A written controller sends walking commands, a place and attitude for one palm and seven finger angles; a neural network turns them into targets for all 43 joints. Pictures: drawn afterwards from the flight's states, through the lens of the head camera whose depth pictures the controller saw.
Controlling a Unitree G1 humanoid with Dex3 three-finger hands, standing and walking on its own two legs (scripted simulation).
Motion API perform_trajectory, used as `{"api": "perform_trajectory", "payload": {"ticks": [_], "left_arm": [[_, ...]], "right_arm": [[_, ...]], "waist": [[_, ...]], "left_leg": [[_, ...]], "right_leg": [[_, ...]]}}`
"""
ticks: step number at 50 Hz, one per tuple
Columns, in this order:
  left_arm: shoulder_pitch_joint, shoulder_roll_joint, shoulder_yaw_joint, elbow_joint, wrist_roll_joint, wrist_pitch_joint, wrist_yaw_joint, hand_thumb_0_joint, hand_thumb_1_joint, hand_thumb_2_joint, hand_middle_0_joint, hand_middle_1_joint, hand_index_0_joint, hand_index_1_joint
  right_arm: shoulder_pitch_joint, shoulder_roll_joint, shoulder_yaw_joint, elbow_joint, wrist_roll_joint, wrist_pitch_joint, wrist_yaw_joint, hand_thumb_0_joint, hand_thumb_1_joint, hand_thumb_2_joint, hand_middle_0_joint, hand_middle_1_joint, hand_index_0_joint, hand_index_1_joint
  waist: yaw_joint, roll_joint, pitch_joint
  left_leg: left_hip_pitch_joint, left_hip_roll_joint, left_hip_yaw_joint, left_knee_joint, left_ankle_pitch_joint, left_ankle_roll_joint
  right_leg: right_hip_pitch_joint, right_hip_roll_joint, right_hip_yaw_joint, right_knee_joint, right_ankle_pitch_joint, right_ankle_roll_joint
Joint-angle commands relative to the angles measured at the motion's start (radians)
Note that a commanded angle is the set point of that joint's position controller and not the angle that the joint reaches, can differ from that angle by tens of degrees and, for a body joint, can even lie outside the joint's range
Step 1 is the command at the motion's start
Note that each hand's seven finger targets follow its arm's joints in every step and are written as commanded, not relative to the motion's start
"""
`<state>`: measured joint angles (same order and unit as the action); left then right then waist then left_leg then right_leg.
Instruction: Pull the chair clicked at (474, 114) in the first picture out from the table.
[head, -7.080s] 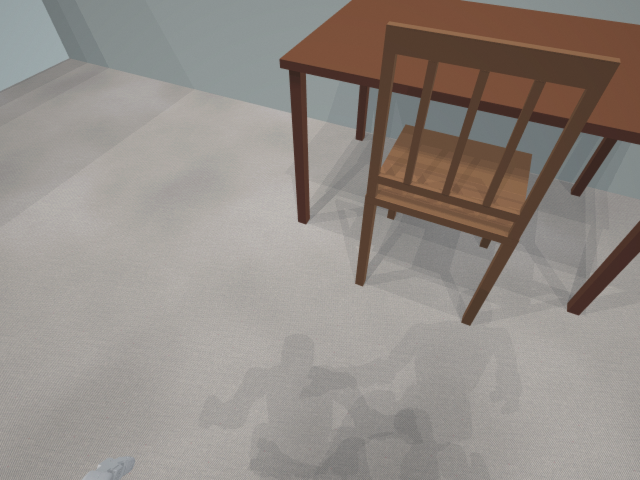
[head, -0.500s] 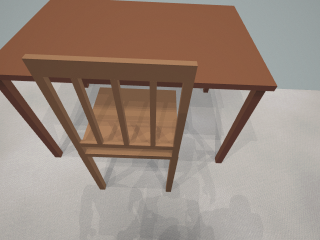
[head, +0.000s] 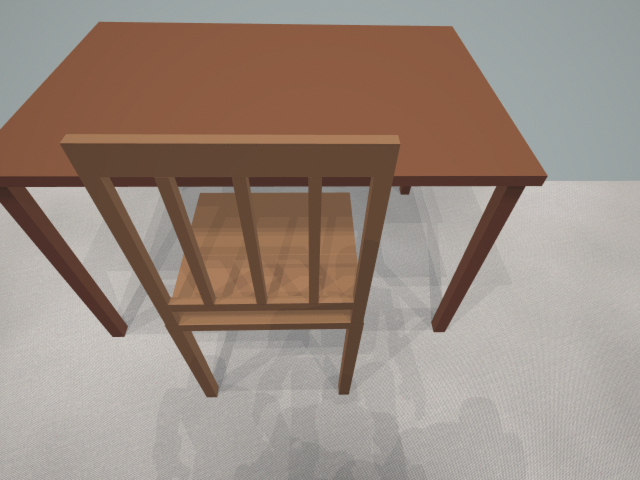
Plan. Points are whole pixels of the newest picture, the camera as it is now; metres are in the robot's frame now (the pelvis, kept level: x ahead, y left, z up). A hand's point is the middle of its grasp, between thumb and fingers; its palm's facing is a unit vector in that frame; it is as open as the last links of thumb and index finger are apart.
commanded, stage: look again from close up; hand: left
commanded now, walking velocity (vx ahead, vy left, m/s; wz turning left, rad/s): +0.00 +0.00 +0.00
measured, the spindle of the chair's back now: (252, 248) +0.48 +0.16 -0.05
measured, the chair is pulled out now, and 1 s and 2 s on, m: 0.00 0.00 0.00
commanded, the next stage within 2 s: shuffle to correct the standing spot in 1.26 s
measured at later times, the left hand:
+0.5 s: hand out of the picture +0.00 +0.12 -0.17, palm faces +0.02 -0.98 -0.20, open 7.3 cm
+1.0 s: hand out of the picture -0.01 +0.09 -0.17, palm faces +0.03 -0.98 -0.19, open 7.4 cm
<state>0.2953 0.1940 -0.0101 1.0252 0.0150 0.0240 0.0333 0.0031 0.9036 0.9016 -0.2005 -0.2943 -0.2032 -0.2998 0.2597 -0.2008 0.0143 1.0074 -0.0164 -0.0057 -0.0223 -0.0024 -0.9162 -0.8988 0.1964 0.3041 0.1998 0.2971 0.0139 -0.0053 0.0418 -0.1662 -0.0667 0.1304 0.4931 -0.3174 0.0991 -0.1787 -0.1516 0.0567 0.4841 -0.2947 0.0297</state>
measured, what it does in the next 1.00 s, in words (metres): shifts its weight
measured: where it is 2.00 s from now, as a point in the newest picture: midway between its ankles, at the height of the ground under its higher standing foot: outside the picture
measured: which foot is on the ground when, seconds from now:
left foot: down 0.00-1.00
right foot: down 0.00-1.00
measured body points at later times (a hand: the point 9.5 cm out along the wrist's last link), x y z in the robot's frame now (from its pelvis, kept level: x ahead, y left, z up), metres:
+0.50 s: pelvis +0.01 -0.05 +0.00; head +0.02 -0.06 +0.45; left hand +0.00 +0.17 -0.15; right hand +0.02 -0.28 -0.16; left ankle -0.03 +0.05 -0.73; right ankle -0.02 -0.22 -0.73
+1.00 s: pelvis +0.00 -0.08 +0.01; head +0.01 -0.08 +0.46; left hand -0.01 +0.14 -0.15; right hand +0.02 -0.30 -0.15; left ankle -0.03 +0.05 -0.73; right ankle -0.02 -0.22 -0.73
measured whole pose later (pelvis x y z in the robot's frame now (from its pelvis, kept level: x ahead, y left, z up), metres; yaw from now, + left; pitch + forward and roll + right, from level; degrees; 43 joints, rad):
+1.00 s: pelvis +0.00 -0.08 +0.01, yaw +1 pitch -1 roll +0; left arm 0.30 0.15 -0.02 1.08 0.01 -0.01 0.03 0.00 0.90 0.90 -0.20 -0.29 -0.20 -0.30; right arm 0.25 -0.17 0.01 1.11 0.00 -0.01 -0.02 0.01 -0.91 -0.90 0.19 0.30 0.20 0.30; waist 0.01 -0.01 0.04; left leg -0.14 0.04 0.07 0.43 -0.27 -0.02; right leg -0.15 -0.05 0.00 0.44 -0.27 0.04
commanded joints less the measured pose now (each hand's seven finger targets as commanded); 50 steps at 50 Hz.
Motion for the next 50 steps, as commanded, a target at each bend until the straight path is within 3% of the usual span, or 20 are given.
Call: {"api": "perform_trajectory", "payload": {"ticks": [1,5,11,28,38,42,50], "left_arm": [[0.06,0.093,0.022,-0.023,0.0,-0.02,0.007,0.0,0.9,0.9,-0.2,-0.3,-0.2,-0.3],[0.067,0.086,0.02,-0.006,-0.002,-0.023,0.009,0.0,0.9,0.9,-0.2,-0.3,-0.2,-0.3],[0.067,0.081,0.018,0.01,-0.003,-0.028,0.008,0.0,0.9,0.9,-0.2,-0.3,-0.2,-0.3],[0.062,0.073,0.017,0.025,0.0,-0.043,0.011,0.0,0.9,0.9,-0.2,-0.3,-0.2,-0.3],[0.062,0.075,0.015,0.032,-0.001,-0.046,0.01,0.0,0.9,0.9,-0.2,-0.3,-0.2,-0.3],[0.066,0.075,0.014,0.033,0.0,-0.046,0.01,0.0,0.9,0.9,-0.2,-0.3,-0.2,-0.3],[0.073,0.073,0.014,0.033,-0.002,-0.047,0.008,0.0,0.9,0.9,-0.2,-0.3,-0.2,-0.3]], "right_arm": [[0.023,-0.11,-0.025,-0.031,0.005,-0.02,-0.002,0.0,-0.9,-0.9,0.2,0.3,0.2,0.3],[0.043,-0.107,-0.025,-0.007,0.005,-0.022,-0.002,0.0,-0.9,-0.9,0.2,0.3,0.2,0.3],[0.055,-0.089,-0.022,0.02,0.011,-0.02,-0.001,0.0,-0.9,-0.9,0.2,0.3,0.2,0.3],[0.044,-0.063,-0.026,0.047,0.012,-0.017,-0.002,0.0,-0.9,-0.9,0.2,0.3,0.2,0.3],[0.036,-0.061,-0.022,0.061,0.013,-0.016,-0.002,0.0,-0.9,-0.9,0.2,0.3,0.2,0.3],[0.033,-0.059,-0.022,0.066,0.014,-0.014,-0.001,0.0,-0.9,-0.9,0.2,0.3,0.2,0.3],[0.051,-0.054,-0.019,0.074,0.013,-0.015,0.0,0.0,-0.9,-0.9,0.2,0.3,0.2,0.3]], "waist": [[-0.001,0.012,0.016],[-0.005,0.029,-0.009],[-0.005,-0.002,0.025],[-0.013,-0.034,-0.008],[-0.012,-0.008,0.0],[-0.01,-0.029,0.024],[-0.01,-0.016,0.009]], "left_leg": [[-0.016,0.167,-0.17,-0.148,0.303,-0.055],[0.011,0.163,-0.159,-0.139,0.314,-0.054],[-0.012,0.156,-0.138,-0.132,0.245,-0.051],[0.032,0.159,-0.113,-0.094,0.28,-0.072],[0.037,0.166,-0.107,-0.109,0.28,-0.083],[0.03,0.166,-0.11,-0.119,0.244,-0.085],[0.028,0.167,-0.111,-0.126,0.237,-0.087]], "right_leg": [[-0.012,0.039,-0.057,-0.021,0.149,-0.031],[-0.005,0.035,-0.054,-0.019,0.181,-0.03],[-0.006,0.033,-0.042,-0.046,0.201,-0.028],[-0.011,0.028,-0.017,-0.07,0.324,-0.033],[-0.008,0.033,-0.014,-0.095,0.321,-0.037],[-0.019,0.034,-0.015,-0.113,0.282,-0.036],[-0.008,0.036,-0.018,-0.123,0.253,-0.038]]}}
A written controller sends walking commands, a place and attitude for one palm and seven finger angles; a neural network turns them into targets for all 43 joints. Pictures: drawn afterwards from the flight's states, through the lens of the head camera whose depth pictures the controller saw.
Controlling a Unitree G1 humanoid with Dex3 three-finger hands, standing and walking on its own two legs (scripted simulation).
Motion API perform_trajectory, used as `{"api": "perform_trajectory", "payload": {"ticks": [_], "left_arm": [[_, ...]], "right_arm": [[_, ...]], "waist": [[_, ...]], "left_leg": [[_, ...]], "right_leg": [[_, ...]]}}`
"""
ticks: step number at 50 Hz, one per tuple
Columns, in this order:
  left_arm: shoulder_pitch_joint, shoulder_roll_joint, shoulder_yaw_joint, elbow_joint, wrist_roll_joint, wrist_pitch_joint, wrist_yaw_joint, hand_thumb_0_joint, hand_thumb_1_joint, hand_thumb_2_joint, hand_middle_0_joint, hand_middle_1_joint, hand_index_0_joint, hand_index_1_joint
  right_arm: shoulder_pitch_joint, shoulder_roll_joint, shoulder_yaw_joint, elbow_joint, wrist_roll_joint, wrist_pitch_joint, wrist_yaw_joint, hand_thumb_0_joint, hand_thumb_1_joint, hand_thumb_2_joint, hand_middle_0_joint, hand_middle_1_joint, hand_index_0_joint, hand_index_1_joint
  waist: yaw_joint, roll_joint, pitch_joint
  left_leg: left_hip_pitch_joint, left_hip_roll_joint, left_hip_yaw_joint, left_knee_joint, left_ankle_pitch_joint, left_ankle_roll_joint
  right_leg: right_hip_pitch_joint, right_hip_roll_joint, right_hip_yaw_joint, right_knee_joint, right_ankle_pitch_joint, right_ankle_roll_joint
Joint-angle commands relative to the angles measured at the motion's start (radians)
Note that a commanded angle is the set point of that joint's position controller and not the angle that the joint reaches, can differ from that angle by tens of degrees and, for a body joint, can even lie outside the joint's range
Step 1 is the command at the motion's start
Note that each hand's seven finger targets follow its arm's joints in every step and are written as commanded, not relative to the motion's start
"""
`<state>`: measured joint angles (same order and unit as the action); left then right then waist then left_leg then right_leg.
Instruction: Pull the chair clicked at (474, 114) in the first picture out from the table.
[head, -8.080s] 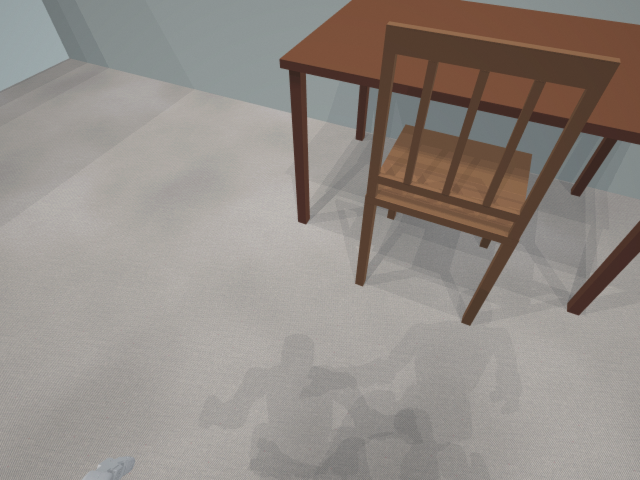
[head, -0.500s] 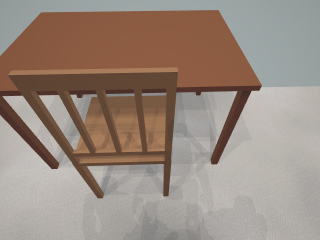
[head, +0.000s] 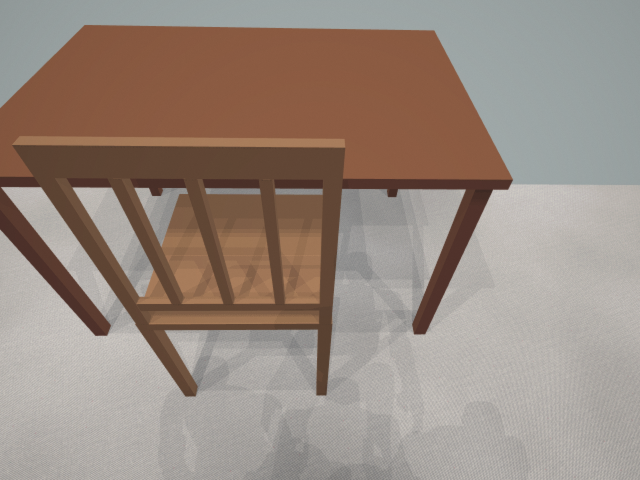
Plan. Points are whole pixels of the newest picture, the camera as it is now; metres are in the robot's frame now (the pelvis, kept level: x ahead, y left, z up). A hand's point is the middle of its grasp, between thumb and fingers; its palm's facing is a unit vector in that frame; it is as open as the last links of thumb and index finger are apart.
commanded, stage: look again from close up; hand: left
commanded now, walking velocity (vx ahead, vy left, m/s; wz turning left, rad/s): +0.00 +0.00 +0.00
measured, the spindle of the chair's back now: (213, 248) +0.49 +0.23 -0.06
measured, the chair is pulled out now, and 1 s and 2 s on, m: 0.00 0.00 0.00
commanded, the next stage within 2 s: shuffle to correct the standing spot in 0.26 s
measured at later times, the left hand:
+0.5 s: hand out of the picture -0.02 +0.17 -0.18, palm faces +0.04 -0.98 -0.18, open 7.4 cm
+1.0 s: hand out of the picture +0.06 +0.19 -0.17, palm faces +0.08 -0.98 -0.21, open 7.3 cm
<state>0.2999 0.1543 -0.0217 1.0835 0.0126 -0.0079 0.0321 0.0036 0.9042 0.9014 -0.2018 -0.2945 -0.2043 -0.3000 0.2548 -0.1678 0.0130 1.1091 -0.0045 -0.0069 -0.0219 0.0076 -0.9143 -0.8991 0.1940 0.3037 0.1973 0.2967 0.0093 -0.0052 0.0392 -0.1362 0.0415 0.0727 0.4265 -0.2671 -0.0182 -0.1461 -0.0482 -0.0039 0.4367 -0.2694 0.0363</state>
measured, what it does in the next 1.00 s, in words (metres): shifts its weight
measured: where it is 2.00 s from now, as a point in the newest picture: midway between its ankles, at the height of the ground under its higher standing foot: outside the picture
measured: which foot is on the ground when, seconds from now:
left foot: down 0.00-1.00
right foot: down 0.00-1.00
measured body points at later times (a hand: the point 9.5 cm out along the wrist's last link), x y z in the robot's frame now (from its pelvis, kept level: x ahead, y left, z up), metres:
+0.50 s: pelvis +0.00 +0.01 +0.00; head +0.01 +0.01 +0.45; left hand -0.02 +0.23 -0.16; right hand -0.01 -0.21 -0.16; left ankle -0.02 +0.13 -0.74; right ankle -0.02 -0.14 -0.74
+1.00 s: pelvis +0.07 +0.01 +0.00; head +0.10 +0.02 +0.45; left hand +0.06 +0.24 -0.16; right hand +0.08 -0.21 -0.16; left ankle -0.02 +0.12 -0.73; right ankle -0.01 -0.13 -0.72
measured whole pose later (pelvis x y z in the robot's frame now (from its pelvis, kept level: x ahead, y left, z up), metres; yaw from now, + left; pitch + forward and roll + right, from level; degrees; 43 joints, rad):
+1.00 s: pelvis +0.07 +0.01 +0.00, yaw +3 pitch +2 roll +0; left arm 0.29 0.15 0.00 1.07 0.01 -0.01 0.05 0.01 0.93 0.90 -0.20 -0.29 -0.21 -0.30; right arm 0.28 -0.16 0.00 1.10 0.00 -0.01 -0.05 0.02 -0.92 -0.90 0.20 0.30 0.20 0.30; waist 0.00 0.00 0.04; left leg -0.12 0.03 0.05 0.49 -0.31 0.00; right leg -0.16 -0.08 -0.09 0.57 -0.28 0.03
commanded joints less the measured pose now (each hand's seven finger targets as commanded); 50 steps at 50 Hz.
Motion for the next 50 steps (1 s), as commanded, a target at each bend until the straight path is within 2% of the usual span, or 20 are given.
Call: {"api": "perform_trajectory", "payload": {"ticks": [1,18,20,23,26,29,31,34,35,36,37,38,39,40,41,42,43,45,48,50], "left_arm": [[0.067,0.113,0.025,-0.026,0.0,-0.014,0.008,0.0,0.9,0.9,-0.2,-0.3,-0.2,-0.3],[0.092,0.089,0.027,-0.017,0.001,-0.01,0.01,0.0,0.9,0.9,-0.2,-0.3,-0.2,-0.3],[0.093,0.096,0.034,-0.02,0.006,-0.009,0.006,0.0,0.9,0.9,-0.2,-0.3,-0.2,-0.3],[0.096,0.107,0.044,-0.031,0.013,-0.001,-0.002,0.0,0.9,0.9,-0.2,-0.3,-0.2,-0.3],[0.114,0.118,0.052,-0.039,0.015,-0.001,-0.007,0.0,0.9,0.9,-0.2,-0.3,-0.2,-0.3],[0.135,0.121,0.056,-0.034,0.011,-0.01,-0.007,0.0,0.9,0.9,-0.2,-0.3,-0.2,-0.3],[0.134,0.113,0.056,-0.032,0.009,-0.014,-0.008,0.0,0.9,0.9,-0.2,-0.3,-0.2,-0.3],[0.115,0.078,0.047,-0.037,0.007,-0.028,-0.007,0.0,0.9,0.9,-0.2,-0.3,-0.2,-0.3],[0.102,0.063,0.044,-0.044,0.006,-0.032,-0.007,0.0,0.9,0.9,-0.2,-0.3,-0.2,-0.3],[0.077,0.048,0.039,-0.052,0.005,-0.033,-0.005,0.0,0.9,0.9,-0.2,-0.3,-0.2,-0.3],[0.077,0.036,0.036,-0.05,0.003,-0.032,-0.003,0.0,0.9,0.9,-0.2,-0.3,-0.2,-0.3],[0.085,0.034,0.039,-0.04,-0.002,-0.031,-0.001,0.0,0.9,0.9,-0.2,-0.3,-0.2,-0.3],[0.118,0.038,0.043,-0.023,-0.004,-0.032,0.001,0.0,0.9,0.9,-0.2,-0.3,-0.2,-0.3],[0.167,0.062,0.048,-0.002,-0.005,-0.036,0.007,0.0,0.9,0.9,-0.2,-0.3,-0.2,-0.3],[0.205,0.101,0.053,0.017,-0.006,-0.042,0.013,0.0,0.9,0.9,-0.2,-0.3,-0.2,-0.3],[0.223,0.12,0.053,0.028,-0.008,-0.045,0.02,0.0,0.9,0.9,-0.2,-0.3,-0.2,-0.3],[0.212,0.134,0.053,0.029,-0.005,-0.044,0.024,0.0,0.9,0.9,-0.2,-0.3,-0.2,-0.3],[0.159,0.136,0.053,0.005,-0.002,-0.031,0.026,0.0,0.9,0.9,-0.2,-0.3,-0.2,-0.3],[0.078,0.111,0.054,-0.045,-0.005,-0.014,0.025,0.0,0.9,0.9,-0.2,-0.3,-0.2,-0.3],[0.058,0.1,0.061,-0.057,-0.004,-0.007,0.026,0.0,0.9,0.9,-0.2,-0.3,-0.2,-0.3]], "right_arm": [[0.055,-0.085,-0.017,-0.026,0.004,-0.013,-0.001,0.0,-0.9,-0.9,0.2,0.3,0.2,0.3],[0.095,-0.073,-0.017,-0.018,0.003,-0.019,-0.004,0.0,-0.9,-0.9,0.2,0.3,0.2,0.3],[0.117,-0.082,-0.021,-0.013,-0.001,-0.016,-0.001,0.0,-0.9,-0.9,0.2,0.3,0.2,0.3],[0.111,-0.093,-0.033,-0.026,-0.009,-0.001,0.006,0.0,-0.9,-0.9,0.2,0.3,0.2,0.3],[0.11,-0.078,-0.034,-0.044,-0.012,0.002,0.009,0.0,-0.9,-0.9,0.2,0.3,0.2,0.3],[0.124,-0.053,-0.028,-0.053,-0.012,-0.012,0.009,0.0,-0.9,-0.9,0.2,0.3,0.2,0.3],[0.136,-0.046,-0.026,-0.049,-0.01,-0.022,0.006,0.0,-0.9,-0.9,0.2,0.3,0.2,0.3],[0.213,-0.099,-0.032,-0.012,-0.008,-0.047,-0.004,0.0,-0.9,-0.9,0.2,0.3,0.2,0.3],[0.245,-0.121,-0.036,0.0,-0.008,-0.05,-0.011,0.0,-0.9,-0.9,0.2,0.3,0.2,0.3],[0.25,-0.124,-0.035,0.009,-0.007,-0.049,-0.017,0.0,-0.9,-0.9,0.2,0.3,0.2,0.3],[0.231,-0.121,-0.031,0.008,-0.01,-0.046,-0.02,0.0,-0.9,-0.9,0.2,0.3,0.2,0.3],[0.201,-0.11,-0.026,0.003,-0.011,-0.041,-0.024,0.0,-0.9,-0.9,0.2,0.3,0.2,0.3],[0.17,-0.104,-0.024,-0.006,-0.009,-0.038,-0.028,0.0,-0.9,-0.9,0.2,0.3,0.2,0.3],[0.15,-0.088,-0.022,-0.02,-0.004,-0.038,-0.031,0.0,-0.9,-0.9,0.2,0.3,0.2,0.3],[0.124,-0.065,-0.018,-0.036,0.0,-0.035,-0.032,0.0,-0.9,-0.9,0.2,0.3,0.2,0.3],[0.101,-0.064,-0.017,-0.047,0.002,-0.031,-0.031,0.0,-0.9,-0.9,0.2,0.3,0.2,0.3],[0.098,-0.054,-0.018,-0.052,0.006,-0.026,-0.029,0.0,-0.9,-0.9,0.2,0.3,0.2,0.3],[0.105,-0.055,-0.025,-0.048,0.01,-0.023,-0.026,0.0,-0.9,-0.9,0.2,0.3,0.2,0.3],[0.114,-0.082,-0.039,-0.03,0.005,-0.019,-0.03,0.0,-0.9,-0.9,0.2,0.3,0.2,0.3],[0.11,-0.093,-0.046,-0.035,0.001,-0.014,-0.032,0.0,-0.9,-0.9,0.2,0.3,0.2,0.3]], "waist": [[-0.003,-0.021,0.032],[-0.002,-0.002,0.035],[-0.005,-0.002,0.024],[-0.002,0.003,0.1],[0.005,-0.021,0.148],[0.003,-0.08,0.129],[-0.005,-0.076,0.118],[-0.033,0.08,-0.004],[-0.042,0.147,-0.026],[-0.04,0.19,0.014],[-0.029,0.206,0.023],[-0.015,0.184,0.033],[0.002,0.129,0.02],[0.015,0.069,-0.012],[0.025,-0.047,-0.013],[0.028,-0.106,-0.02],[0.02,-0.169,-0.029],[-0.002,-0.141,-0.068],[-0.008,-0.002,-0.056],[-0.008,0.046,-0.054]], "left_leg": [[-0.009,0.06,-0.053,-0.067,0.172,0.032],[-0.027,0.061,-0.067,-0.076,0.171,0.037],[-0.035,0.054,-0.07,-0.069,0.061,0.046],[-0.129,0.038,-0.09,-0.082,-0.21,0.059],[-0.194,0.009,-0.087,-0.045,-0.256,0.065],[-0.192,-0.02,-0.046,0.042,-0.121,0.061],[-0.155,-0.013,-0.042,0.047,-0.029,0.066],[0.04,0.081,-0.13,0.025,0.351,0.107],[0.092,0.128,-0.181,0.009,0.49,0.137],[0.108,0.164,-0.218,-0.007,0.652,0.167],[0.132,0.175,-0.214,0.012,0.81,0.172],[0.111,0.159,-0.182,0.042,0.871,0.153],[0.081,0.127,-0.139,0.091,0.878,0.116],[0.013,0.085,-0.097,0.143,0.815,0.078],[-0.098,0.049,-0.063,0.155,0.63,0.048],[-0.152,0.024,-0.038,0.141,0.414,0.023],[-0.184,0.007,-0.029,0.13,0.267,0.017],[-0.132,0.006,-0.018,0.059,0.272,0.02],[0.044,0.058,-0.04,0.046,0.665,0.041],[0.105,0.087,-0.056,0.045,0.788,0.055]], "right_leg": [[-0.047,-0.062,0.042,-0.083,0.21,-0.044],[-0.055,-0.057,0.031,-0.076,0.15,-0.042],[-0.048,-0.048,0.009,-0.057,0.018,-0.047],[-0.116,-0.043,0.004,-0.059,-0.238,-0.058],[-0.135,-0.054,0.03,-0.076,-0.321,-0.076],[-0.113,-0.087,0.065,-0.088,-0.262,-0.102],[-0.114,-0.079,0.039,-0.057,-0.159,-0.103],[-0.14,-0.017,-0.08,0.146,0.12,-0.073],[-0.176,0.01,-0.116,0.219,0.08,-0.062],[-0.224,0.029,-0.125,0.236,-0.046,-0.055],[-0.236,0.02,-0.116,0.197,-0.134,-0.055],[-0.187,0.006,-0.11,0.12,-0.091,-0.057],[-0.099,-0.007,-0.095,0.052,0.103,-0.061],[0.01,-0.044,-0.049,0.041,0.416,-0.07],[0.114,-0.096,-0.006,0.064,0.779,-0.079],[0.175,-0.157,0.01,0.08,1.029,-0.09],[0.212,-0.18,0.002,0.096,1.16,-0.096],[0.196,-0.17,-0.021,0.136,1.126,-0.08],[0.029,-0.106,-0.045,0.13,0.711,-0.046],[-0.019,-0.085,-0.045,0.11,0.505,-0.046]]}}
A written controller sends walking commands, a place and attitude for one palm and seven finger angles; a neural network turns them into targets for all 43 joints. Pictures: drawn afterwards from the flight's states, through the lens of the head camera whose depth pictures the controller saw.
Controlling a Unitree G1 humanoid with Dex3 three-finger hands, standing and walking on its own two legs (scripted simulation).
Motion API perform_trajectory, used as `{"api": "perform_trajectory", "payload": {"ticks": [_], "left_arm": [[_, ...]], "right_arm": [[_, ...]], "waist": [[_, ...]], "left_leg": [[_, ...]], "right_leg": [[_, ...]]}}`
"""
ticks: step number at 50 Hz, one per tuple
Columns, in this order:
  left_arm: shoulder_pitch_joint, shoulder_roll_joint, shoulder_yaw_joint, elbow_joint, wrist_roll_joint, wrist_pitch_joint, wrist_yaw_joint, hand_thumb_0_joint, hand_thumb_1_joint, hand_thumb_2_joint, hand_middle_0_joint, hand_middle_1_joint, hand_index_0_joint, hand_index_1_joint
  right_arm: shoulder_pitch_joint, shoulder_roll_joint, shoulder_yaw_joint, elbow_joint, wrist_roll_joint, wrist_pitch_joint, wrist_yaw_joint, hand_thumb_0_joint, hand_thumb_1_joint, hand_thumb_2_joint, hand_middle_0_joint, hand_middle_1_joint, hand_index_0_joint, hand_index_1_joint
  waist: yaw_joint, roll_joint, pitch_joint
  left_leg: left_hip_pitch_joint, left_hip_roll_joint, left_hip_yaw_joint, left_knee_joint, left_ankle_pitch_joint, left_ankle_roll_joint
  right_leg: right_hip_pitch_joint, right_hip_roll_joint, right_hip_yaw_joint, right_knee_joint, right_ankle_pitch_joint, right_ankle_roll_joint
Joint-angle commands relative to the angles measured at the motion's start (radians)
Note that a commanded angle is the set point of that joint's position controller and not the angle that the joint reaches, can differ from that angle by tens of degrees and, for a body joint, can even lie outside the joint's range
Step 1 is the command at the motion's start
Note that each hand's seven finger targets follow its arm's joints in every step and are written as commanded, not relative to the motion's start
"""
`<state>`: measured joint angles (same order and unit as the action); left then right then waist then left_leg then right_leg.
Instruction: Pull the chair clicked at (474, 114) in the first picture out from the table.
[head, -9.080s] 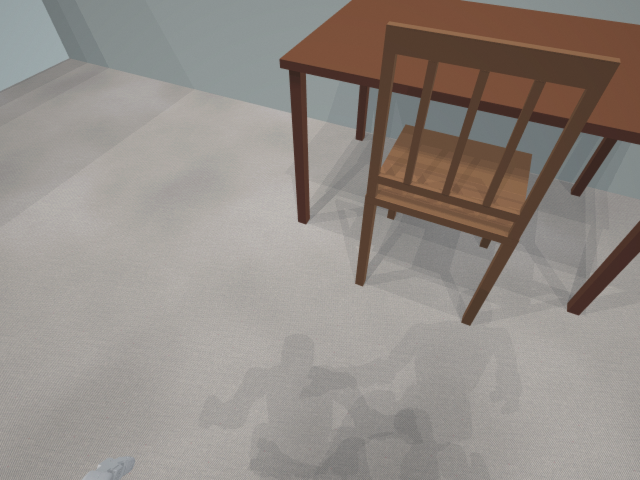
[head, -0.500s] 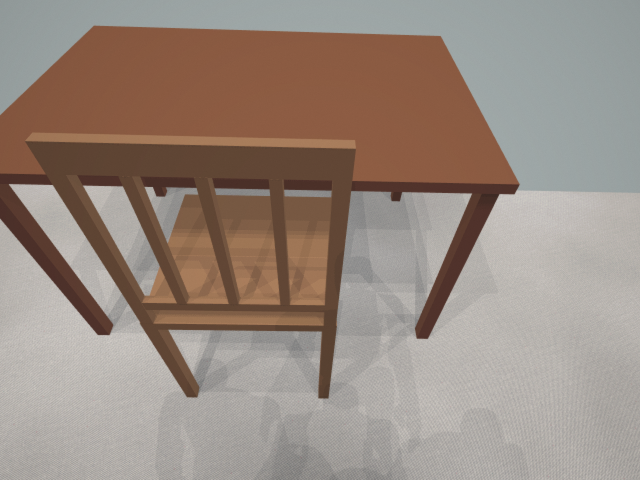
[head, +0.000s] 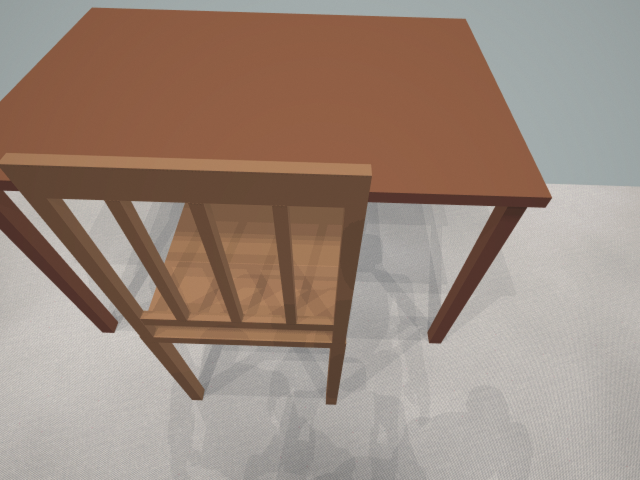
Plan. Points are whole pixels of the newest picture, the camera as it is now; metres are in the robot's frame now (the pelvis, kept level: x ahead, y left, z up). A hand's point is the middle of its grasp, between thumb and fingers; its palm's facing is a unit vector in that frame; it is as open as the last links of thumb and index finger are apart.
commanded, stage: come to a stop and stand still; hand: left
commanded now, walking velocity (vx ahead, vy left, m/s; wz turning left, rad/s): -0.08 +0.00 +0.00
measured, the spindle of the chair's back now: (221, 270) +0.43 +0.19 -0.06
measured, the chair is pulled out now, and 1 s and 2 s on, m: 0.00 0.00 0.00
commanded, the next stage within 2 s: look again from close up in 1.14 s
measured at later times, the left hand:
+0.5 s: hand out of the picture +0.01 +0.21 -0.18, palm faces +0.01 -0.96 -0.27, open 7.4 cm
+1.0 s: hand out of the picture -0.08 +0.19 -0.18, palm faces -0.02 -0.98 -0.21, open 7.4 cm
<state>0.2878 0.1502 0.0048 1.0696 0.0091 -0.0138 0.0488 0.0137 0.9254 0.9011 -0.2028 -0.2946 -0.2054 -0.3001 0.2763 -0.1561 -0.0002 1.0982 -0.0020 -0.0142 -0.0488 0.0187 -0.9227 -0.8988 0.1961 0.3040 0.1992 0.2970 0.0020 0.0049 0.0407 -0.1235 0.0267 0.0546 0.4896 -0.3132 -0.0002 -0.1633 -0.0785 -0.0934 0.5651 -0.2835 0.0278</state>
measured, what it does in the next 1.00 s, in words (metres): shifts its weight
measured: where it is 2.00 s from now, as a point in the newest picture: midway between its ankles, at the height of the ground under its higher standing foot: outside the picture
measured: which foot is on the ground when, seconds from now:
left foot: down 0.00-1.00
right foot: down 0.00-1.00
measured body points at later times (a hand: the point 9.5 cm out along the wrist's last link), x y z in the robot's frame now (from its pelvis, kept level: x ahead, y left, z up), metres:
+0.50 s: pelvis -0.04 +0.00 -0.01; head +0.01 +0.00 +0.44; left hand +0.01 +0.26 -0.16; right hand +0.04 -0.25 -0.16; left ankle -0.09 +0.11 -0.74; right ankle -0.09 -0.15 -0.74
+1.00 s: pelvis -0.09 +0.01 -0.01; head -0.07 +0.01 +0.44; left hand -0.08 +0.24 -0.16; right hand -0.05 -0.23 -0.16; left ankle -0.09 +0.11 -0.74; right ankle -0.09 -0.15 -0.74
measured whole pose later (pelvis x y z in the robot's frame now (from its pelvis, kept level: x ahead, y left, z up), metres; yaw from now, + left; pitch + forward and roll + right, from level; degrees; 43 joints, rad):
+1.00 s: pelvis -0.09 +0.01 -0.01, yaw +0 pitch -1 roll +0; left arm 0.28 0.19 -0.02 1.04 0.02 0.01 0.03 0.00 0.90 0.90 -0.20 -0.29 -0.21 -0.30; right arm 0.21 -0.18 -0.01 1.06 -0.01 0.01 0.00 0.00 -0.92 -0.90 0.20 0.30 0.20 0.30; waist 0.01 -0.02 0.05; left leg -0.21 0.01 0.07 0.49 -0.26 0.02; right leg -0.22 -0.08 -0.02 0.49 -0.25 0.06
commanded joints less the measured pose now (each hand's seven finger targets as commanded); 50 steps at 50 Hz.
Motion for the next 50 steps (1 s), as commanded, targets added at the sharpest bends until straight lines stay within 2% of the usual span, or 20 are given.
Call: {"api": "perform_trajectory", "payload": {"ticks": [1,4,6,9,12,15,16,17,18,19,21,22,24,26,30,31,34,36,42,50], "left_arm": [[0.056,0.104,0.034,-0.051,0.001,0.003,0.009,0.0,0.9,0.9,-0.2,-0.3,-0.2,-0.3],[0.045,0.095,0.039,-0.069,0.004,0.008,0.006,0.0,0.9,0.9,-0.2,-0.3,-0.2,-0.3],[0.057,0.108,0.044,-0.068,0.004,0.005,0.005,0.0,0.9,0.9,-0.2,-0.3,-0.2,-0.3],[0.093,0.152,0.049,-0.058,0.005,-0.006,0.01,0.0,0.9,0.9,-0.2,-0.3,-0.2,-0.3],[0.089,0.164,0.046,-0.062,0.006,-0.006,0.013,0.0,0.9,0.9,-0.2,-0.3,-0.2,-0.3],[0.045,0.144,0.04,-0.079,0.005,0.001,0.01,0.0,0.9,0.9,-0.2,-0.3,-0.2,-0.3],[-0.013,0.317,0.029,-0.128,-0.008,-0.018,0.008,0.0,0.9,0.9,-0.2,-0.3,-0.2,-0.3],[-0.005,0.258,0.049,-0.166,0.003,-0.012,0.008,0.0,0.9,0.9,-0.2,-0.3,-0.2,-0.3],[-0.007,0.211,0.046,-0.16,0.002,-0.018,0.004,0.0,0.9,0.9,-0.2,-0.3,-0.2,-0.3],[0.007,0.207,0.038,-0.15,0.001,-0.023,0.003,0.0,0.9,0.9,-0.2,-0.3,-0.2,-0.3],[0.04,0.204,0.038,-0.143,0.0,-0.03,0.003,0.0,0.9,0.9,-0.2,-0.3,-0.2,-0.3],[0.032,0.213,0.038,-0.135,0.003,-0.031,0.003,0.0,0.9,0.9,-0.2,-0.3,-0.2,-0.3],[0.009,0.22,0.042,-0.145,0.007,-0.028,0.007,0.0,0.9,0.9,-0.2,-0.3,-0.2,-0.3],[0.024,0.199,0.037,-0.149,0.006,-0.019,0.011,0.0,0.9,0.9,-0.2,-0.3,-0.2,-0.3],[-0.018,0.204,0.034,-0.15,0.007,-0.006,0.007,0.0,0.9,0.9,-0.2,-0.3,-0.2,-0.3],[-0.022,0.196,0.027,-0.15,0.01,-0.002,0.005,0.0,0.9,0.9,-0.2,-0.3,-0.2,-0.3],[-0.034,0.201,0.022,-0.141,0.01,0.005,0.001,0.0,0.9,0.9,-0.2,-0.3,-0.2,-0.3],[-0.026,0.195,0.015,-0.133,0.013,0.008,-0.002,0.0,0.9,0.9,-0.2,-0.3,-0.2,-0.3],[-0.006,0.188,0.01,-0.103,0.014,0.004,-0.005,0.0,0.9,0.9,-0.2,-0.3,-0.2,-0.3],[0.033,0.157,0.007,-0.061,0.014,-0.003,-0.004,0.0,0.9,0.9,-0.2,-0.3,-0.2,-0.3]], "right_arm": [[0.084,-0.106,-0.033,-0.027,-0.001,-0.007,-0.005,0.0,-0.9,-0.9,0.2,0.3,0.2,0.3],[0.074,-0.118,-0.036,-0.041,-0.005,-0.006,-0.003,0.0,-0.9,-0.9,0.2,0.3,0.2,0.3],[0.056,-0.12,-0.037,-0.053,-0.004,-0.004,-0.003,0.0,-0.9,-0.9,0.2,0.3,0.2,0.3],[0.044,-0.117,-0.034,-0.075,0.0,0.0,-0.004,0.0,-0.9,-0.9,0.2,0.3,0.2,0.3],[0.024,-0.119,-0.033,-0.083,0.0,0.001,0.0,0.0,-0.9,-0.9,0.2,0.3,0.2,0.3],[0.029,-0.128,-0.033,-0.073,-0.001,0.001,0.001,0.0,-0.9,-0.9,0.2,0.3,0.2,0.3],[-0.039,-0.255,-0.05,-0.141,-0.028,-0.014,0.011,0.0,-0.9,-0.9,0.2,0.3,0.2,0.3],[-0.019,-0.254,-0.091,-0.159,-0.021,-0.036,0.018,0.0,-0.9,-0.9,0.2,0.3,0.2,0.3],[-0.055,-0.243,-0.088,-0.152,-0.023,-0.037,0.017,0.0,-0.9,-0.9,0.2,0.3,0.2,0.3],[-0.072,-0.224,-0.077,-0.16,-0.018,-0.032,0.019,0.0,-0.9,-0.9,0.2,0.3,0.2,0.3],[-0.092,-0.15,-0.063,-0.178,-0.015,-0.018,0.027,0.0,-0.9,-0.9,0.2,0.3,0.2,0.3],[-0.093,-0.144,-0.061,-0.179,-0.014,-0.013,0.029,0.0,-0.9,-0.9,0.2,0.3,0.2,0.3],[-0.09,-0.16,-0.065,-0.183,-0.014,-0.011,0.031,0.0,-0.9,-0.9,0.2,0.3,0.2,0.3],[-0.079,-0.168,-0.061,-0.179,-0.014,-0.007,0.03,0.0,-0.9,-0.9,0.2,0.3,0.2,0.3],[-0.119,-0.179,-0.063,-0.177,-0.014,0.007,0.033,0.0,-0.9,-0.9,0.2,0.3,0.2,0.3],[-0.114,-0.176,-0.056,-0.17,-0.016,0.006,0.036,0.0,-0.9,-0.9,0.2,0.3,0.2,0.3],[-0.135,-0.179,-0.055,-0.16,-0.012,0.01,0.043,0.0,-0.9,-0.9,0.2,0.3,0.2,0.3],[-0.134,-0.177,-0.048,-0.15,-0.013,0.011,0.047,0.0,-0.9,-0.9,0.2,0.3,0.2,0.3],[-0.103,-0.163,-0.043,-0.117,-0.009,0.008,0.051,0.0,-0.9,-0.9,0.2,0.3,0.2,0.3],[-0.044,-0.138,-0.037,-0.067,-0.004,0.0,0.048,0.0,-0.9,-0.9,0.2,0.3,0.2,0.3]], "waist": [[-0.002,0.036,-0.039],[0.001,0.07,-0.036],[0.006,0.048,-0.042],[0.013,-0.038,-0.115],[0.014,-0.075,-0.138],[0.002,-0.045,-0.115],[0.007,0.011,0.041],[0.002,0.002,0.002],[0.014,0.029,-0.013],[0.022,0.009,-0.013],[0.02,-0.018,-0.07],[0.007,0.015,-0.084],[-0.006,0.041,-0.144],[0.004,-0.022,-0.19],[-0.006,-0.047,-0.077],[-0.005,-0.025,-0.08],[-0.002,-0.018,0.0],[0.004,0.003,0.012],[0.001,0.006,0.016],[0.001,0.003,0.013]], "left_leg": [[0.103,0.112,-0.047,-0.028,0.872,0.045],[0.142,0.125,-0.066,-0.032,0.934,0.059],[0.117,0.11,-0.056,-0.018,0.891,0.048],[0.029,0.073,-0.029,0.004,0.698,0.02],[0.006,0.058,-0.014,-0.008,0.62,0.013],[0.077,0.079,-0.031,-0.03,0.72,0.024],[-0.013,0.025,-0.071,-0.055,0.679,0.054],[-0.03,0.098,-0.093,-0.034,0.64,0.049],[-0.019,0.102,-0.103,-0.028,0.653,0.057],[-0.034,0.088,-0.103,-0.009,0.579,0.055],[-0.049,0.046,-0.067,0.032,0.357,0.032],[-0.054,0.029,-0.066,0.039,0.325,0.023],[-0.026,0.043,-0.063,0.062,0.5,0.026],[0.006,0.063,-0.059,0.099,0.595,0.029],[-0.048,0.062,-0.071,0.039,0.39,0.023],[-0.026,0.068,-0.067,0.023,0.409,0.026],[-0.084,0.066,-0.087,-0.041,0.223,0.028],[-0.09,0.071,-0.09,-0.075,0.147,0.031],[-0.109,0.065,-0.095,-0.12,0.031,0.026],[-0.106,0.069,-0.094,-0.142,0.056,0.026]], "right_leg": [[-0.02,-0.039,0.04,-0.026,0.428,-0.034],[-0.037,-0.018,0.028,-0.076,0.258,-0.025],[0.014,-0.026,0.032,-0.099,0.408,-0.032],[0.153,-0.088,0.062,-0.061,0.793,-0.052],[0.188,-0.103,0.053,-0.025,0.896,-0.058],[0.107,-0.072,0.034,-0.042,0.696,-0.043],[0.016,0.019,0.025,-0.015,0.547,-0.054],[-0.044,0.001,0.048,0.013,0.236,-0.056],[-0.058,-0.002,0.061,-0.016,0.247,-0.069],[-0.04,-0.016,0.075,-0.065,0.279,-0.077],[0.004,-0.062,0.143,-0.102,0.417,-0.085],[0.016,-0.081,0.154,-0.092,0.475,-0.085],[0.033,-0.061,0.091,-0.026,0.546,-0.061],[0.055,-0.05,0.084,-0.017,0.55,-0.054],[-0.039,-0.052,0.091,-0.058,0.348,-0.043],[-0.04,-0.041,0.092,-0.059,0.315,-0.038],[-0.091,-0.029,0.097,-0.109,0.1,-0.022],[-0.096,-0.021,0.1,-0.134,0.029,-0.019],[-0.097,-0.025,0.108,-0.165,-0.021,-0.016],[-0.083,-0.032,0.104,-0.162,0.036,-0.016]]}}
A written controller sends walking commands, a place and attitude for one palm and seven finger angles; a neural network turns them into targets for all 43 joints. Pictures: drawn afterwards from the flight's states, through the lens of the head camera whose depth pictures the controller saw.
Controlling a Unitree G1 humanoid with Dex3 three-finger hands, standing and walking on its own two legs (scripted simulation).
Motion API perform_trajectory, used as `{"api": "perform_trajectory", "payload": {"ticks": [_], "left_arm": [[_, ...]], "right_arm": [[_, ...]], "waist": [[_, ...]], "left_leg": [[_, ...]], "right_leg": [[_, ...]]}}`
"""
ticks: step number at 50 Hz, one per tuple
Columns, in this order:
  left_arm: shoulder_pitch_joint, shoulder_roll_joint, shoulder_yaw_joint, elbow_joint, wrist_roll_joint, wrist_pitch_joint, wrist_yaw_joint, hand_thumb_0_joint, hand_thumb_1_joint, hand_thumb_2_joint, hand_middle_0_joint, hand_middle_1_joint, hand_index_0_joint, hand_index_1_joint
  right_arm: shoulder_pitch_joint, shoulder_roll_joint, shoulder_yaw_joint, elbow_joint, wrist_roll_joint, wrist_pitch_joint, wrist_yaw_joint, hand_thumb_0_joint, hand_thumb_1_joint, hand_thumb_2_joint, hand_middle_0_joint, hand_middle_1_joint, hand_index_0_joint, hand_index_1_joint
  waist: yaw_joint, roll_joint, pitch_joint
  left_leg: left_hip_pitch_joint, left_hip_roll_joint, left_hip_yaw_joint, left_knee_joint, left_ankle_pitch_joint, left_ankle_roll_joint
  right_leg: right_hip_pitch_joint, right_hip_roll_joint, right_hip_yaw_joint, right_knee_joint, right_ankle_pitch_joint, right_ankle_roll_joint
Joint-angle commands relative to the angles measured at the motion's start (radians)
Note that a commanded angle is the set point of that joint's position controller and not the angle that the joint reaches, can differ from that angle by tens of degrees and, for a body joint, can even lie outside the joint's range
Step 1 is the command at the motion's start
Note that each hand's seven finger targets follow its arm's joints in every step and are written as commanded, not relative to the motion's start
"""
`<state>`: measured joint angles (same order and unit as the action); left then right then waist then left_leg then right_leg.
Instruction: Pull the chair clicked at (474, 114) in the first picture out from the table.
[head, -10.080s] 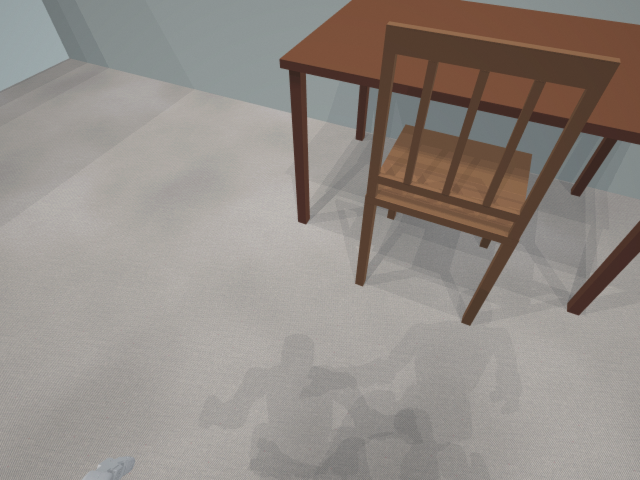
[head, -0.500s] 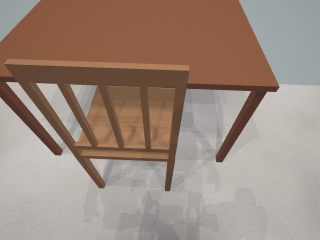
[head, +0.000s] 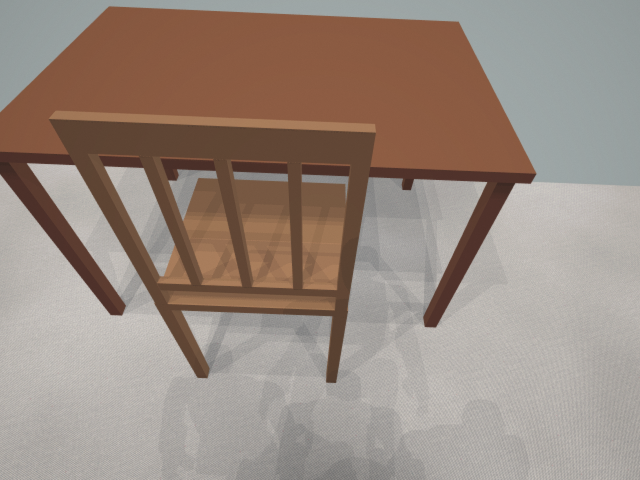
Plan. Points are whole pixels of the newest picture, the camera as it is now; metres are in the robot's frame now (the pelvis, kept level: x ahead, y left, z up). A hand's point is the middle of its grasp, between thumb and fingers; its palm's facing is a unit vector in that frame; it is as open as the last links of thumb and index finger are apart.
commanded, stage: come to a stop and stand still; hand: left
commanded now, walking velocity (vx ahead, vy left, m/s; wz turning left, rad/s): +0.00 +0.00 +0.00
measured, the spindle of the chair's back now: (236, 230) +0.52 +0.19 -0.05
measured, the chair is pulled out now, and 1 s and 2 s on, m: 0.00 0.00 0.00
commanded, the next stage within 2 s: look again from close up in 0.14 s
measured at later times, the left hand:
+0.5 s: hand out of the picture +0.00 +0.16 -0.17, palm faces +0.00 -0.98 -0.20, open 7.4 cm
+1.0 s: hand out of the picture +0.01 +0.16 -0.17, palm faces +0.00 -0.98 -0.21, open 7.4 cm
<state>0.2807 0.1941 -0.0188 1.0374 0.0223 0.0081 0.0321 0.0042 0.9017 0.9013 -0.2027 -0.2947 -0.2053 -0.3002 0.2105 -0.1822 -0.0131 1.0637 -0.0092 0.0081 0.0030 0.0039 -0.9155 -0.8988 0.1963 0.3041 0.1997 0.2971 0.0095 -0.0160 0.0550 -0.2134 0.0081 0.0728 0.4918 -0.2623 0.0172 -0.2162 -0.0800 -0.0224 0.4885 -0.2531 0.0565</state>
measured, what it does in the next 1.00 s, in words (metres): stands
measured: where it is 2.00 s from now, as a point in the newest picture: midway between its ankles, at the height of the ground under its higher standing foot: outside the picture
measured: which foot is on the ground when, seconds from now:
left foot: down 0.00-1.00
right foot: down 0.00-1.00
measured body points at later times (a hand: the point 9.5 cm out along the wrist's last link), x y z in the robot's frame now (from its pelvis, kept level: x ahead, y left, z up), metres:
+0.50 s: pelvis +0.00 -0.01 +0.00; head +0.02 -0.01 +0.45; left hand +0.01 +0.22 -0.16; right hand +0.00 -0.22 -0.16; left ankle +0.00 +0.11 -0.74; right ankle +0.00 -0.15 -0.74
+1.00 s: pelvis +0.01 -0.01 +0.00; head +0.03 -0.02 +0.45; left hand +0.01 +0.21 -0.15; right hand +0.01 -0.23 -0.16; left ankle +0.00 +0.11 -0.74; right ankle +0.00 -0.15 -0.74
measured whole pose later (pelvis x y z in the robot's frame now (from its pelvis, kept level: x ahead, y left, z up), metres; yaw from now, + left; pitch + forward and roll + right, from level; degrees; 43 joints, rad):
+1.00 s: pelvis +0.01 -0.01 +0.00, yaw -1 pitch -1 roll +1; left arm 0.29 0.15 -0.01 1.09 0.02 -0.01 0.04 0.00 0.90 0.90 -0.20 -0.29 -0.20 -0.30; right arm 0.24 -0.15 0.00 1.15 0.00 0.00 -0.01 0.01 -0.91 -0.90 0.19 0.30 0.20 0.30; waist 0.00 0.00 0.07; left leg -0.16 0.02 0.08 0.43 -0.24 -0.01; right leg -0.19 -0.06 -0.02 0.46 -0.25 0.04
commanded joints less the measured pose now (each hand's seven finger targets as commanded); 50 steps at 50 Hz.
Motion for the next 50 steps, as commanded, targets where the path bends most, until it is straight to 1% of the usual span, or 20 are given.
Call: {"api": "perform_trajectory", "payload": {"ticks": [1,5,7,10,11,15,16,17,21,23,25,26,29,30,31,35,36,40,41,50], "left_arm": [[0.043,0.115,0.031,-0.024,0.0,-0.025,0.012,0.0,0.9,0.9,-0.2,-0.3,-0.2,-0.3],[0.057,0.102,0.029,-0.002,-0.002,-0.028,0.014,0.0,0.9,0.9,-0.2,-0.3,-0.2,-0.3],[0.061,0.098,0.028,0.006,-0.002,-0.027,0.014,0.0,0.9,0.9,-0.2,-0.3,-0.2,-0.3],[0.067,0.091,0.028,0.02,-0.003,-0.029,0.015,0.0,0.9,0.9,-0.2,-0.3,-0.2,-0.3],[0.065,0.092,0.028,0.02,-0.003,-0.028,0.015,0.0,0.9,0.9,-0.2,-0.3,-0.2,-0.3],[0.072,0.081,0.028,0.031,-0.004,-0.03,0.016,0.0,0.9,0.9,-0.2,-0.3,-0.2,-0.3],[0.069,0.082,0.028,0.031,-0.004,-0.028,0.016,0.0,0.9,0.9,-0.2,-0.3,-0.2,-0.3],[0.071,0.076,0.029,0.031,-0.003,-0.029,0.016,0.0,0.9,0.9,-0.2,-0.3,-0.2,-0.3],[0.071,0.074,0.031,0.031,-0.003,-0.029,0.017,0.0,0.9,0.9,-0.2,-0.3,-0.2,-0.3],[0.077,0.069,0.031,0.032,-0.003,-0.031,0.018,0.0,0.9,0.9,-0.2,-0.3,-0.2,-0.3],[0.075,0.067,0.031,0.032,-0.003,-0.032,0.019,0.0,0.9,0.9,-0.2,-0.3,-0.2,-0.3],[0.07,0.068,0.031,0.031,-0.003,-0.03,0.019,0.0,0.9,0.9,-0.2,-0.3,-0.2,-0.3],[0.069,0.066,0.033,0.03,-0.003,-0.031,0.02,0.0,0.9,0.9,-0.2,-0.3,-0.2,-0.3],[0.072,0.063,0.033,0.03,-0.003,-0.03,0.02,0.0,0.9,0.9,-0.2,-0.3,-0.2,-0.3],[0.069,0.066,0.033,0.029,-0.003,-0.029,0.019,0.0,0.9,0.9,-0.2,-0.3,-0.2,-0.3],[0.072,0.065,0.033,0.03,-0.003,-0.031,0.019,0.0,0.9,0.9,-0.2,-0.3,-0.2,-0.3],[0.067,0.068,0.033,0.029,-0.003,-0.03,0.018,0.0,0.9,0.9,-0.2,-0.3,-0.2,-0.3],[0.071,0.066,0.033,0.03,-0.003,-0.031,0.018,0.0,0.9,0.9,-0.2,-0.3,-0.2,-0.3],[0.071,0.068,0.032,0.028,-0.003,-0.029,0.018,0.0,0.9,0.9,-0.2,-0.3,-0.2,-0.3],[0.083,0.065,0.034,0.03,-0.004,-0.033,0.019,0.0,0.9,0.9,-0.2,-0.3,-0.2,-0.3]], "right_arm": [[0.027,-0.111,-0.023,-0.025,0.004,-0.023,-0.004,0.0,-0.9,-0.9,0.2,0.3,0.2,0.3],[0.049,-0.1,-0.02,-0.001,0.006,-0.024,-0.006,0.0,-0.9,-0.9,0.2,0.3,0.2,0.3],[0.054,-0.096,-0.018,0.01,0.008,-0.023,-0.007,0.0,-0.9,-0.9,0.2,0.3,0.2,0.3],[0.072,-0.087,-0.016,0.026,0.009,-0.023,-0.008,0.0,-0.9,-0.9,0.2,0.3,0.2,0.3],[0.072,-0.085,-0.016,0.029,0.01,-0.022,-0.009,0.0,-0.9,-0.9,0.2,0.3,0.2,0.3],[0.085,-0.076,-0.014,0.041,0.01,-0.022,-0.009,0.0,-0.9,-0.9,0.2,0.3,0.2,0.3],[0.084,-0.076,-0.014,0.044,0.01,-0.02,-0.01,0.0,-0.9,-0.9,0.2,0.3,0.2,0.3],[0.089,-0.076,-0.015,0.045,0.009,-0.022,-0.01,0.0,-0.9,-0.9,0.2,0.3,0.2,0.3],[0.091,-0.068,-0.015,0.048,0.011,-0.022,-0.011,0.0,-0.9,-0.9,0.2,0.3,0.2,0.3],[0.093,-0.064,-0.014,0.052,0.01,-0.024,-0.012,0.0,-0.9,-0.9,0.2,0.3,0.2,0.3],[0.093,-0.062,-0.014,0.054,0.01,-0.024,-0.014,0.0,-0.9,-0.9,0.2,0.3,0.2,0.3],[0.09,-0.062,-0.014,0.054,0.011,-0.023,-0.014,0.0,-0.9,-0.9,0.2,0.3,0.2,0.3],[0.089,-0.061,-0.013,0.058,0.009,-0.022,-0.014,0.0,-0.9,-0.9,0.2,0.3,0.2,0.3],[0.092,-0.059,-0.013,0.058,0.009,-0.022,-0.014,0.0,-0.9,-0.9,0.2,0.3,0.2,0.3],[0.087,-0.057,-0.012,0.056,0.011,-0.021,-0.015,0.0,-0.9,-0.9,0.2,0.3,0.2,0.3],[0.089,-0.059,-0.012,0.056,0.01,-0.02,-0.015,0.0,-0.9,-0.9,0.2,0.3,0.2,0.3],[0.088,-0.059,-0.011,0.056,0.011,-0.02,-0.015,0.0,-0.9,-0.9,0.2,0.3,0.2,0.3],[0.088,-0.061,-0.011,0.057,0.01,-0.019,-0.015,0.0,-0.9,-0.9,0.2,0.3,0.2,0.3],[0.088,-0.06,-0.011,0.056,0.011,-0.018,-0.015,0.0,-0.9,-0.9,0.2,0.3,0.2,0.3],[0.097,-0.062,-0.009,0.063,0.01,-0.021,-0.016,0.0,-0.9,-0.9,0.2,0.3,0.2,0.3]], "waist": [[-0.004,0.016,-0.006],[-0.008,0.018,-0.015],[-0.006,0.019,0.005],[-0.008,0.013,-0.002],[-0.007,0.016,0.018],[-0.009,0.015,0.008],[-0.009,0.006,0.026],[-0.01,0.018,0.008],[-0.008,0.001,0.017],[-0.008,-0.001,-0.005],[-0.01,-0.016,-0.003],[-0.009,-0.005,0.011],[-0.011,0.0,0.005],[-0.01,0.017,0.006],[-0.009,0.014,0.03],[-0.011,0.013,0.001],[-0.011,0.006,0.014],[-0.012,-0.008,0.013],[-0.011,0.002,0.025],[-0.012,0.005,-0.012]], "left_leg": [[-0.005,0.091,-0.108,-0.146,0.018,0.011],[0.01,0.087,-0.096,-0.13,0.066,0.007],[0.001,0.088,-0.097,-0.138,0.058,0.008],[0.013,0.087,-0.09,-0.132,0.076,0.005],[0.006,0.089,-0.091,-0.14,0.072,0.007],[0.016,0.088,-0.085,-0.134,0.077,0.004],[0.012,0.09,-0.088,-0.143,0.065,0.005],[0.019,0.09,-0.085,-0.138,0.083,0.004],[0.021,0.091,-0.08,-0.135,0.107,0.004],[0.036,0.091,-0.08,-0.123,0.142,0.004],[0.04,0.09,-0.08,-0.118,0.161,0.003],[0.038,0.093,-0.076,-0.127,0.158,0.003],[0.043,0.091,-0.077,-0.124,0.16,-0.001],[0.044,0.091,-0.075,-0.126,0.16,0.0],[0.036,0.092,-0.078,-0.134,0.146,0.001],[0.052,0.092,-0.073,-0.129,0.153,-0.002],[0.048,0.093,-0.074,-0.135,0.151,-0.001],[0.05,0.092,-0.073,-0.132,0.15,-0.004],[0.048,0.092,-0.074,-0.14,0.138,-0.002],[0.067,0.095,-0.072,-0.129,0.183,-0.004]], "right_leg": [[-0.024,-0.029,0.029,-0.088,0.013,-0.045],[-0.018,-0.037,0.036,-0.087,0.048,-0.046],[-0.022,-0.037,0.035,-0.094,0.042,-0.047],[-0.017,-0.04,0.038,-0.092,0.059,-0.048],[-0.022,-0.036,0.034,-0.098,0.052,-0.048],[-0.022,-0.04,0.041,-0.098,0.06,-0.05],[-0.029,-0.034,0.04,-0.102,0.049,-0.051],[-0.022,-0.036,0.041,-0.096,0.067,-0.051],[-0.02,-0.036,0.039,-0.097,0.086,-0.05],[-0.011,-0.041,0.041,-0.09,0.117,-0.051],[-0.009,-0.044,0.045,-0.09,0.136,-0.052],[-0.015,-0.04,0.041,-0.093,0.131,-0.052],[-0.012,-0.042,0.045,-0.093,0.129,-0.052],[-0.01,-0.042,0.042,-0.095,0.127,-0.052],[-0.021,-0.037,0.044,-0.102,0.114,-0.053],[-0.009,-0.043,0.047,-0.104,0.127,-0.054],[-0.011,-0.038,0.045,-0.108,0.125,-0.054],[-0.013,-0.044,0.047,-0.111,0.122,-0.054],[-0.018,-0.04,0.046,-0.117,0.107,-0.055],[0.004,-0.043,0.047,-0.109,0.153,-0.056]]}}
